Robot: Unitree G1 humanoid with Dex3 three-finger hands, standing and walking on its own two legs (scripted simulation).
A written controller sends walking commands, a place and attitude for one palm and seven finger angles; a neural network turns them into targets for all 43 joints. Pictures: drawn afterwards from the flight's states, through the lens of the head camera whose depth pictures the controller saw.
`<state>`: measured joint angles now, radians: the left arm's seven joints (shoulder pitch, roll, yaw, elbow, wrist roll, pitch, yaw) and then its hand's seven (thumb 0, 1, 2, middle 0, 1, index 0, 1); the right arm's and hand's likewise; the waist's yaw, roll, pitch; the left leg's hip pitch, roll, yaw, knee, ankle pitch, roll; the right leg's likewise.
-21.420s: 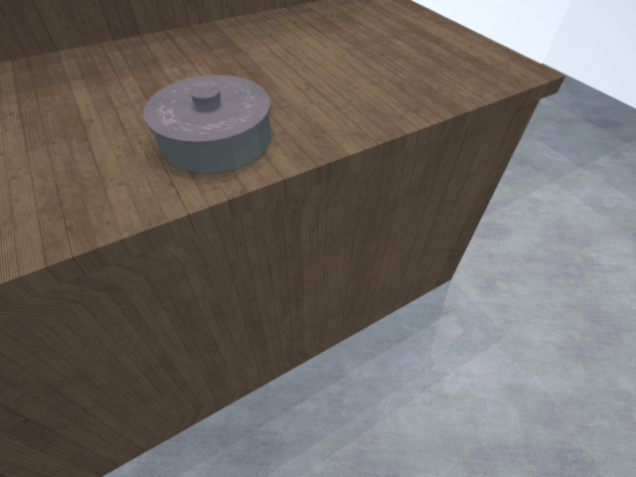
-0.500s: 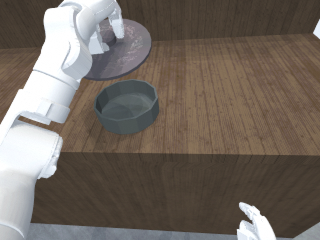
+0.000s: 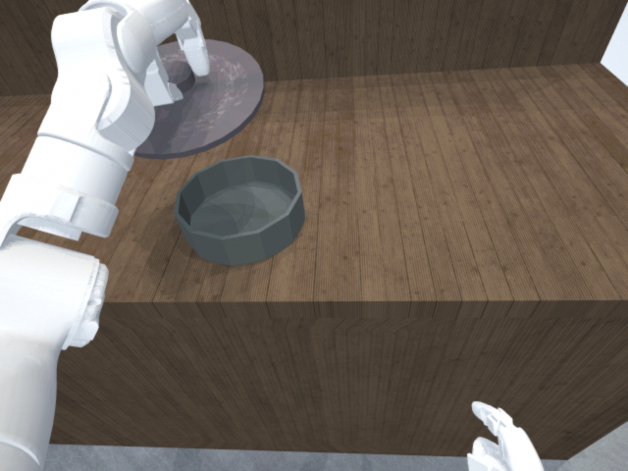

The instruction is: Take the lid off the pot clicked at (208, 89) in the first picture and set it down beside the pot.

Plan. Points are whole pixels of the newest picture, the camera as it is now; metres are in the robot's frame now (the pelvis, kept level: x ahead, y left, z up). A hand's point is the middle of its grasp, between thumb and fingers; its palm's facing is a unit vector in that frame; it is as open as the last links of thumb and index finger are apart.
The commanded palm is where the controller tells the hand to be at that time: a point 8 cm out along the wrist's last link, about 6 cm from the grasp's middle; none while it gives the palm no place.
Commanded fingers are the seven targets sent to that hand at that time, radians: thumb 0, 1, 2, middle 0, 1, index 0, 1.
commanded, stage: move the lid sideways beside the pot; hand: left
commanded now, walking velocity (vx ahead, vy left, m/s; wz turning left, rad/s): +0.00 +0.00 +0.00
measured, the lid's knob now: (174, 78) +0.47 +0.17 +0.30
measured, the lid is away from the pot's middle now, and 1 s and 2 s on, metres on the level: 0.03 0.16 0.24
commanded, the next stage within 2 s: lower the lid onto the table in 1.80 s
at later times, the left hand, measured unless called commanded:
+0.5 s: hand (116, 79) +0.45 +0.22 +0.31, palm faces -0.09 -0.04 -1.00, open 7.2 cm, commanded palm +0.42 +0.23 +0.37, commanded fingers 0.00 0.60 1.08 -0.90 -0.95 -0.95 -0.97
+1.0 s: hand (69, 86) +0.44 +0.27 +0.31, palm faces -0.08 -0.05 -1.00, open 7.1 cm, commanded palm +0.42 +0.28 +0.37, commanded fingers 0.00 0.60 1.08 -0.90 -0.95 -0.95 -0.97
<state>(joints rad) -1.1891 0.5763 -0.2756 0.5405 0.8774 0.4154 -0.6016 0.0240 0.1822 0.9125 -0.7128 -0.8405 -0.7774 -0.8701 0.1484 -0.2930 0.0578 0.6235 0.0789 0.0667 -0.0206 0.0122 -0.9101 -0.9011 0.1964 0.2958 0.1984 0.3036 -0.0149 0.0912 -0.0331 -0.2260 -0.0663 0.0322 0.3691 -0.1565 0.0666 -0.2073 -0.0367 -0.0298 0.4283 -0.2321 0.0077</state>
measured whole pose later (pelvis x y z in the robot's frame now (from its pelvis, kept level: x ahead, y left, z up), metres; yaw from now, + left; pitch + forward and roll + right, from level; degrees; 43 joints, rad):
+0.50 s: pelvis +0.01 +0.01 +0.00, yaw +1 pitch +2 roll +0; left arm -1.22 0.68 -0.24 0.65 0.91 0.33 -0.62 0.03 0.18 0.91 -0.71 -0.84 -0.78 -0.87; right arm 0.20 -0.30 0.05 0.64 0.08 0.07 -0.03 0.01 -0.91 -0.90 0.20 0.30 0.20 0.30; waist -0.03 0.08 -0.02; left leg -0.25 -0.07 0.02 0.37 -0.16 0.07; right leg -0.21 -0.04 -0.05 0.40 -0.22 0.01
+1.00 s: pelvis +0.01 +0.01 +0.00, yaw +1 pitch +3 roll +0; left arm -1.18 0.77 -0.17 0.65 0.93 0.31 -0.63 0.03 0.18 0.91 -0.71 -0.84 -0.78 -0.87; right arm 0.18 -0.31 0.05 0.61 0.09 0.12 -0.02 0.01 -0.91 -0.90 0.20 0.30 0.20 0.30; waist -0.03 0.08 -0.01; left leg -0.27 -0.07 0.01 0.37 -0.16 0.08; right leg -0.22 -0.04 -0.05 0.38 -0.22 0.01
